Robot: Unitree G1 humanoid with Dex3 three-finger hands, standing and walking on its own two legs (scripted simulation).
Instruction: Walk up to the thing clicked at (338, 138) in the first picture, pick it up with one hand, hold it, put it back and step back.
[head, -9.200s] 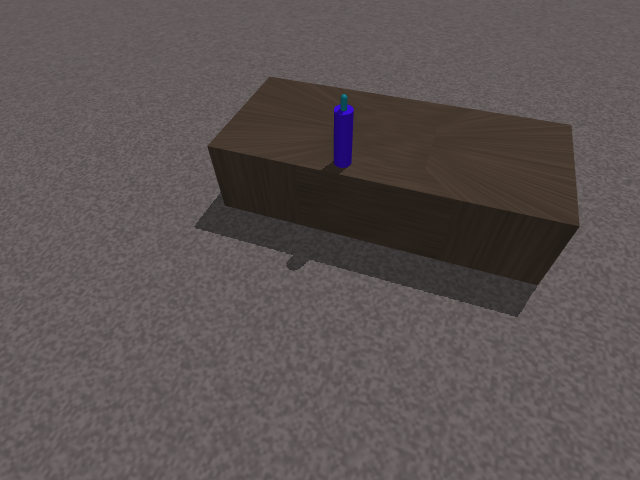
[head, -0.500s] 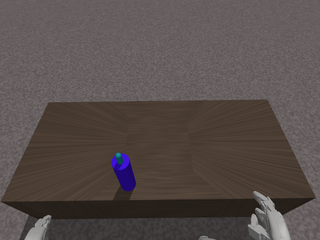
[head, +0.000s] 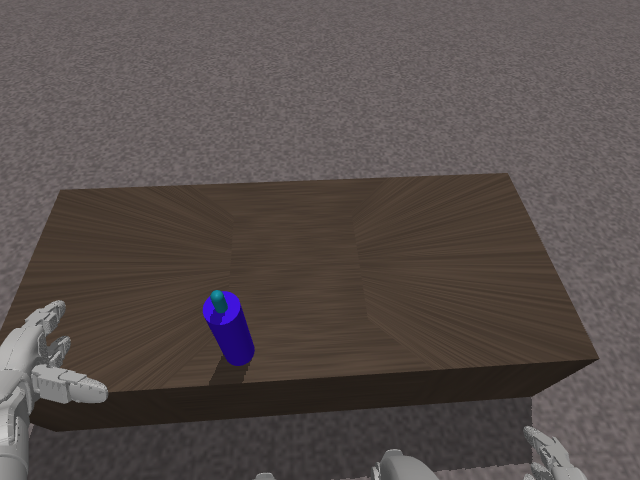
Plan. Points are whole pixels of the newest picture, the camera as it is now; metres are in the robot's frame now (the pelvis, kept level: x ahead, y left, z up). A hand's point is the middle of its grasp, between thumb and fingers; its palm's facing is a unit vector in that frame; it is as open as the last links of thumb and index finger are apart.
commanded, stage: go down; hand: left
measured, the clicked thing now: (229, 326) +0.43 +0.17 -0.25
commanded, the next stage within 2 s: none
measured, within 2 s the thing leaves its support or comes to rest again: neither
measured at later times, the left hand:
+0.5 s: hand (69, 330) +0.34 +0.33 -0.02, palm faces +0.12 -0.98 -0.16, open 17.6 cm
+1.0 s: hand (65, 305) +0.38 +0.34 -0.02, palm faces +0.12 -0.99 -0.11, open 17.6 cm
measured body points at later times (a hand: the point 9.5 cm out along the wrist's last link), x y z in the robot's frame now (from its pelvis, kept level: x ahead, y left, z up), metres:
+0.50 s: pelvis -0.01 +0.00 -0.01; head +0.08 +0.03 +0.43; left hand +0.33 +0.38 -0.01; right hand +0.09 -0.27 -0.10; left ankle -0.01 +0.12 -0.68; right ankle +0.04 -0.14 -0.68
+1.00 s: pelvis -0.01 +0.00 -0.02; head +0.12 +0.04 +0.41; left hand +0.36 +0.40 -0.01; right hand +0.05 -0.28 -0.12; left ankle -0.01 +0.12 -0.68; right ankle +0.04 -0.14 -0.68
